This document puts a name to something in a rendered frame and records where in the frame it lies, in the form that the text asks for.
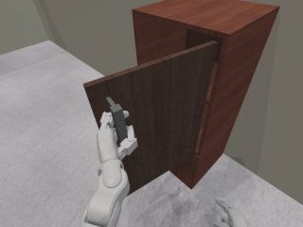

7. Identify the left robot forearm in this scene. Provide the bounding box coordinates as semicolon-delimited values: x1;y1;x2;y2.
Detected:
79;159;130;227

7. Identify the handle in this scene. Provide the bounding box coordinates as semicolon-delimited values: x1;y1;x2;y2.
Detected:
106;96;128;144

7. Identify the left robot hand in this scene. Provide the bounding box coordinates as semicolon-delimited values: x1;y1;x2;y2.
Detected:
97;111;138;164

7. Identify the cupboard door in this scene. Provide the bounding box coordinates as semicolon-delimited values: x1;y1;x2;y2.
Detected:
83;41;218;197

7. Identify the right robot hand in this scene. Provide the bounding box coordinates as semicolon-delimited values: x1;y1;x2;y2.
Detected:
213;197;249;227

